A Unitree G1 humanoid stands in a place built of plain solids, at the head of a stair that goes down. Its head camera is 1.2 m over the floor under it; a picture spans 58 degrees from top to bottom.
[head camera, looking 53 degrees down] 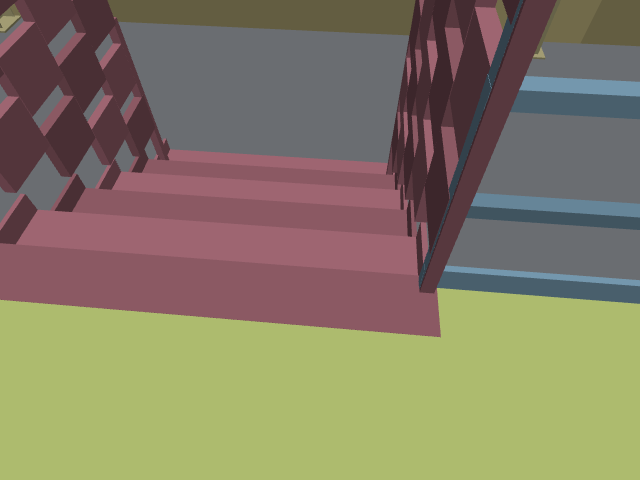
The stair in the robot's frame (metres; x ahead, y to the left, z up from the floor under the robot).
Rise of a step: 0.18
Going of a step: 0.30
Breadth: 1.62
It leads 5 degrees to the right of straight ahead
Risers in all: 6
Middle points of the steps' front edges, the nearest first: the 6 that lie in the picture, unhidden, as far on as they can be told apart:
0.83 0.43 0.00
1.13 0.40 -0.18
1.43 0.37 -0.36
1.73 0.34 -0.53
2.02 0.32 -0.71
2.32 0.29 -0.89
